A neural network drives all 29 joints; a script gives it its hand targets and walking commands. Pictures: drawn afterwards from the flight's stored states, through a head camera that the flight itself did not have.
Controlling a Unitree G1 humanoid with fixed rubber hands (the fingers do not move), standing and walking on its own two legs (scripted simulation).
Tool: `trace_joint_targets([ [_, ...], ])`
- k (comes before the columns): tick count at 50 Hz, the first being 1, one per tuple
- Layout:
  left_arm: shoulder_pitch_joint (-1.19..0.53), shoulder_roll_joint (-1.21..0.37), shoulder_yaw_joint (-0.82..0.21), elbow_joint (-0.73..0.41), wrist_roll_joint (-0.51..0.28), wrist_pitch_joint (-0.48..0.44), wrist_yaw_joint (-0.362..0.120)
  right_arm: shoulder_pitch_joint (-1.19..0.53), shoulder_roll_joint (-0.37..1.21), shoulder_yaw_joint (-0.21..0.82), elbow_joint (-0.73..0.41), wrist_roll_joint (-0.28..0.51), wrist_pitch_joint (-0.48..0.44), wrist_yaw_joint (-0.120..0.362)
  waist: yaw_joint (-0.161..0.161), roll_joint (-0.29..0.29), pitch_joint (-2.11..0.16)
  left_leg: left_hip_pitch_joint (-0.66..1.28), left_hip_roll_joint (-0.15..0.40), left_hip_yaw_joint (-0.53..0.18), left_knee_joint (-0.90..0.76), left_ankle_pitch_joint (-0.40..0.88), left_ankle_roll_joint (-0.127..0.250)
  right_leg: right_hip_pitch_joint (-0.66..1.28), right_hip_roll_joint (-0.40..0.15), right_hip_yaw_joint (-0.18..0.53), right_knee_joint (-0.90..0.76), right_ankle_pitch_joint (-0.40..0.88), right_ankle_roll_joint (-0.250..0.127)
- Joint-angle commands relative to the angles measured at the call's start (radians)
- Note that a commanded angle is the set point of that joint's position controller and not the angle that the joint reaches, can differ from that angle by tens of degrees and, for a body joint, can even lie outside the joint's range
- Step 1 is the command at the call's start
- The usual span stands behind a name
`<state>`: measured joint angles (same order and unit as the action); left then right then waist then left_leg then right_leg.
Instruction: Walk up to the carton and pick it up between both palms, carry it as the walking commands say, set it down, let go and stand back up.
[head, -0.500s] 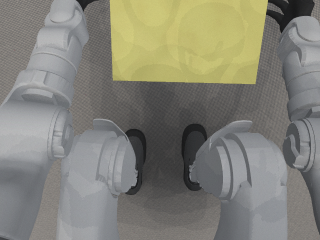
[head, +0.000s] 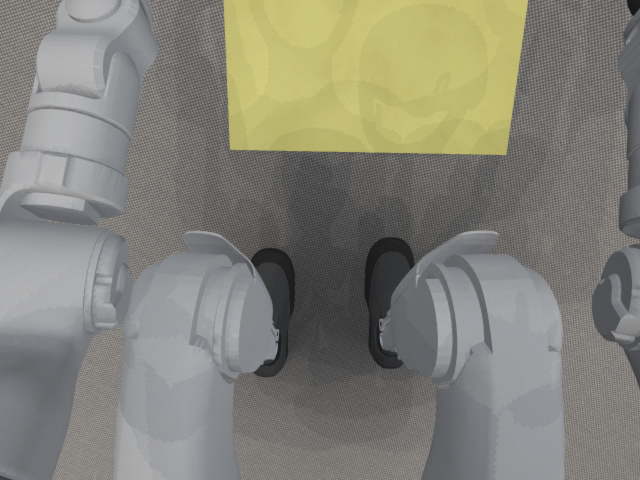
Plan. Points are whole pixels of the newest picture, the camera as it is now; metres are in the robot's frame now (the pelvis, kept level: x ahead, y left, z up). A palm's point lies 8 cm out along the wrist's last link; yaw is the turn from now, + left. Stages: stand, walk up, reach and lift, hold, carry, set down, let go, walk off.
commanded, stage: set down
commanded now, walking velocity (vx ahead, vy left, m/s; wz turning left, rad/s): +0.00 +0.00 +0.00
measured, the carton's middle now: (365, 27) +0.53 -0.05 -0.27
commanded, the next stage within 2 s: let go in 1.22 s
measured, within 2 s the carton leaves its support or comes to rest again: neither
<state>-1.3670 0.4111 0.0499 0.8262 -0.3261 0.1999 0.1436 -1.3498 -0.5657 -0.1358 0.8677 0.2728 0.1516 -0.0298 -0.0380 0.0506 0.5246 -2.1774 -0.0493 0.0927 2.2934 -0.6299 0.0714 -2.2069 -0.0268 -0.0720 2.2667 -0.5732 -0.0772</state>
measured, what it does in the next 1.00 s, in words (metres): rises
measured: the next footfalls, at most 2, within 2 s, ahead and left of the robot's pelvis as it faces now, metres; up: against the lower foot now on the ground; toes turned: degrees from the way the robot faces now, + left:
none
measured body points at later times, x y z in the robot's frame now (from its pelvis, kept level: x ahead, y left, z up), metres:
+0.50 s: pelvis -0.01 +0.00 +0.11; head +0.37 -0.02 +0.34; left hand +0.57 +0.17 -0.02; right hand +0.54 -0.29 -0.01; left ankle +0.11 +0.09 -0.32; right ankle +0.12 -0.10 -0.32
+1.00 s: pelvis +0.00 +0.00 +0.24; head +0.36 -0.03 +0.49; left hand +0.57 +0.17 +0.13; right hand +0.55 -0.30 +0.14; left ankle +0.11 +0.09 -0.32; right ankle +0.12 -0.10 -0.32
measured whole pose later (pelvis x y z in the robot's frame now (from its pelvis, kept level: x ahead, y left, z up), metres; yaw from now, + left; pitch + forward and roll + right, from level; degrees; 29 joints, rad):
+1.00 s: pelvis +0.00 +0.00 +0.24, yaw -2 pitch +28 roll +1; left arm -1.28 0.41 0.19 0.47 -0.23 0.51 0.13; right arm -1.31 -0.66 -0.21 0.61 0.24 0.44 0.08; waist -0.02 0.02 0.52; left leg -1.49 -0.07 0.04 1.46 -0.45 0.05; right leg -1.52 0.05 0.00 1.44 -0.40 -0.03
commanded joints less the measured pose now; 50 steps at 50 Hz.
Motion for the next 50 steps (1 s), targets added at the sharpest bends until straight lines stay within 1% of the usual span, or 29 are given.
trace_joint_targets([
  [1, -0.198, 0.113, 0.091, -0.2, 0.053, 0.04, 0.018, -0.219, -0.238, -0.062, -0.193, -0.007, 0.05, 0.022, -0.059, -0.086, -1.779, 0.713, 0.0, -0.086, -0.282, 0.337, -0.05, 0.865, 0.03, 0.1, -0.268, 0.437, 0.033],
  [3, -0.169, 0.122, 0.14, -0.268, 0.083, 0.036, 0.012, -0.191, -0.189, -0.034, -0.223, 0.039, 0.056, 0.033, 0.0, -0.098, -1.793, 0.61, -0.008, -0.053, -0.298, 0.325, -0.051, 0.976, 0.028, 0.125, -0.273, 0.518, 0.034],
  [6, -0.196, 0.179, 0.208, -0.41, 0.111, 0.038, 0.011, -0.228, -0.193, -0.078, -0.334, 0.039, 0.067, 0.032, 0.029, -0.106, -1.899, 0.577, -0.02, -0.035, -0.328, 0.355, -0.051, 1.085, 0.036, 0.147, -0.311, 0.592, 0.036],
  [8, -0.201, 0.175, 0.177, -0.478, 0.079, 0.056, 0.002, -0.276, -0.241, -0.072, -0.457, 0.034, 0.079, 0.025, -0.007, -0.126, -2.025, 0.625, -0.034, -0.041, -0.371, 0.364, -0.043, 1.199, 0.045, 0.134, -0.335, 0.637, 0.041],
  [10, -0.243, 0.228, 0.182, -0.452, 0.104, 0.097, 0.005, -0.28, -0.272, -0.084, -0.407, 0.029, 0.121, 0.019, -0.005, -0.095, -2.026, 0.654, -0.027, -0.045, -0.381, 0.326, -0.044, 1.177, 0.042, 0.13, -0.351, 0.589, 0.039],
  [14, -0.228, 0.171, 0.136, -0.484, 0.058, 0.173, -0.021, -0.224, -0.295, -0.116, -0.42, -0.007, 0.183, 0.029, -0.066, -0.065, -1.982, 0.636, -0.039, -0.038, -0.468, 0.275, -0.066, 1.219, 0.052, 0.129, -0.466, 0.545, 0.027],
  [15, -0.23, 0.189, 0.148, -0.563, 0.057, 0.173, -0.017, -0.263, -0.33, -0.127, -0.516, 0.001, 0.185, 0.023, -0.064, -0.068, -2.1, 0.717, -0.037, -0.045, -0.484, 0.314, -0.065, 1.277, 0.051, 0.13, -0.464, 0.578, 0.03],
  [16, -0.244, 0.21, 0.167, -0.474, 0.076, 0.186, -0.018, -0.224, -0.29, -0.106, -0.394, -0.012, 0.205, 0.03, -0.037, -0.085, -2.046, 0.704, -0.04, -0.037, -0.497, 0.282, -0.064, 1.241, 0.053, 0.123, -0.488, 0.518, 0.039],
  [17, -0.228, 0.188, 0.154, -0.549, 0.062, 0.192, -0.016, -0.226, -0.288, -0.118, -0.498, 0.01, 0.204, 0.036, -0.064, -0.1, -2.129, 0.784, -0.034, -0.061, -0.532, 0.327, -0.068, 1.215, 0.066, 0.095, -0.507, 0.539, 0.03],
  [19, -0.21, 0.167, 0.165, -0.444, 0.075, 0.201, -0.015, -0.206, -0.267, -0.082, -0.391, 0.028, 0.217, 0.053, -0.022, -0.077, -2.068, 0.799, -0.025, -0.062, -0.555, 0.321, -0.06, 1.164, 0.061, 0.116, -0.528, 0.521, 0.03],
  [20, -0.229, 0.208, 0.201, -0.515, 0.095, 0.204, -0.015, -0.225, -0.331, -0.149, -0.437, -0.007, 0.216, 0.047, -0.04, -0.05, -2.132, 0.81, -0.031, -0.053, -0.539, 0.334, -0.072, 1.213, 0.072, 0.129, -0.532, 0.548, 0.022],
  [21, -0.214, 0.195, 0.197, -0.474, 0.103, 0.211, -0.017, -0.253, -0.339, -0.157, -0.45, -0.016, 0.219, 0.045, -0.011, -0.028, -2.119, 0.783, -0.038, -0.047, -0.564, 0.302, -0.071, 1.244, 0.069, 0.141, -0.554, 0.518, 0.023],
  [22, -0.236, 0.187, 0.193, -0.54, 0.086, 0.211, -0.021, -0.208, -0.297, -0.149, -0.453, -0.002, 0.221, 0.055, -0.041, -0.074, -2.18, 0.823, -0.039, -0.05, -0.59, 0.332, -0.071, 1.284, 0.07, 0.118, -0.574, 0.564, 0.024],
  [23, -0.162, 0.209, 0.187, -0.542, 0.086, 0.219, -0.027, -0.245, -0.295, -0.127, -0.561, 0.032, 0.225, 0.053, -0.006, -0.07, -2.244, 0.857, -0.038, -0.045, -0.62, 0.351, -0.069, 1.344, 0.071, 0.12, -0.586, 0.58, 0.032],
  [28, -0.236, 0.2, 0.189, -0.52, 0.088, 0.24, -0.037, -0.238, -0.328, -0.155, -0.401, -0.027, 0.251, 0.067, -0.038, -0.084, -2.113, 0.906, -0.036, -0.063, -0.717, 0.305, -0.077, 1.255, 0.073, 0.086, -0.668, 0.481, 0.036],
  [29, -0.242, 0.187, 0.159, -0.551, 0.068, 0.25, -0.033, -0.291, -0.38, -0.182, -0.532, -0.027, 0.248, 0.068, -0.068, -0.066, -2.213, 0.981, -0.029, -0.08, -0.719, 0.332, -0.077, 1.293, 0.08, 0.085, -0.678, 0.496, 0.037],
  [31, -0.25, 0.218, 0.182, -0.65, 0.067, 0.254, -0.014, -0.261, -0.354, -0.174, -0.601, -0.009, 0.252, 0.063, -0.049, -0.087, -2.365, 1.152, -0.031, -0.094, -0.738, 0.427, -0.073, 1.339, 0.087, 0.071, -0.703, 0.546, 0.041],
  [32, -0.265, 0.213, 0.17, -0.63, 0.056, 0.262, -0.018, -0.263, -0.372, -0.159, -0.522, -0.008, 0.259, 0.066, -0.065, -0.057, -2.328, 1.132, -0.031, -0.081, -0.756, 0.4, -0.085, 1.334, 0.085, 0.077, -0.738, 0.519, 0.027],
  [33, -0.237, 0.178, 0.155, -0.577, 0.054, 0.261, -0.022, -0.246, -0.326, -0.089, -0.475, 0.022, 0.267, 0.081, -0.02, -0.077, -2.279, 1.115, -0.024, -0.076, -0.77, 0.386, -0.078, 1.354, 0.077, 0.108, -0.754, 0.514, 0.035],
  [34, -0.212, 0.177, 0.148, -0.532, 0.056, 0.271, -0.022, -0.263, -0.331, -0.099, -0.455, 0.007, 0.269, 0.09, -0.033, -0.103, -2.208, 1.086, -0.032, -0.082, -0.793, 0.363, -0.074, 1.345, 0.079, 0.09, -0.768, 0.493, 0.044],
  [35, -0.246, 0.136, 0.13, -0.522, 0.067, 0.274, -0.03, -0.234, -0.329, -0.121, -0.353, 0.003, 0.27, 0.104, -0.028, -0.046, -2.132, 1.118, -0.019, -0.091, -0.825, 0.364, -0.09, 1.235, 0.075, 0.087, -0.773, 0.459, 0.034],
  [38, -0.257, 0.182, 0.168, -0.535, 0.081, 0.273, -0.021, -0.305, -0.35, -0.141, -0.483, -0.013, 0.256, 0.1, -0.032, -0.101, -2.186, 1.186, -0.019, -0.101, -0.858, 0.358, -0.082, 1.305, 0.08, 0.088, -0.846, 0.432, 0.043],
  [40, -0.25, 0.242, 0.2, -0.676, 0.1, 0.267, 0.0, -0.315, -0.377, -0.161, -0.585, 0.002, 0.248, 0.091, -0.01, -0.089, -2.343, 1.298, -0.025, -0.099, -0.907, 0.423, -0.089, 1.428, 0.091, 0.077, -0.868, 0.498, 0.045],
  [42, -0.236, 0.203, 0.179, -0.625, 0.09, 0.283, 0.006, -0.292, -0.381, -0.157, -0.55, -0.026, 0.261, 0.092, -0.042, -0.126, -2.341, 1.287, -0.024, -0.108, -0.933, 0.447, -0.092, 1.495, 0.091, 0.08, -0.89, 0.543, 0.046],
  [43, -0.239, 0.194, 0.176, -0.522, 0.089, 0.288, -0.001, -0.288, -0.389, -0.144, -0.402, -0.028, 0.272, 0.095, -0.034, -0.068, -2.196, 1.234, -0.021, -0.099, -0.948, 0.357, -0.095, 1.431, 0.077, 0.095, -0.906, 0.45, 0.042],
  [45, -0.182, 0.183, 0.197, -0.571, 0.114, 0.278, -0.012, -0.23, -0.348, -0.146, -0.428, -0.035, 0.265, 0.108, 0.002, -0.066, -2.178, 1.312, -0.017, -0.109, -1.02, 0.424, -0.089, 1.459, 0.081, 0.105, -0.962, 0.499, 0.043],
  [46, -0.161, 0.142, 0.155, -0.464, 0.107, 0.284, -0.015, -0.201, -0.332, -0.152, -0.366, -0.048, 0.263, 0.118, -0.029, -0.057, -2.114, 1.333, -0.016, -0.111, -1.041, 0.374, -0.092, 1.423, 0.078, 0.083, -0.99, 0.434, 0.052],
  [49, -0.097, 0.152, 0.185, -0.517, 0.129, 0.26, -0.021, -0.142, -0.292, -0.128, -0.365, -0.043, 0.249, 0.123, 0.006, -0.077, -2.145, 1.337, -0.012, -0.107, -1.09, 0.463, -0.092, 1.549, 0.085, 0.105, -1.031, 0.578, 0.05],
  [50, -0.081, 0.133, 0.178, -0.522, 0.095, 0.242, -0.031, -0.158, -0.285, -0.105, -0.438, -0.028, 0.232, 0.122, 0.005, -0.136, -2.19, 1.334, -0.018, -0.099, -1.091, 0.497, -0.084, 1.622, 0.083, 0.111, -1.041, 0.646, 0.056],
])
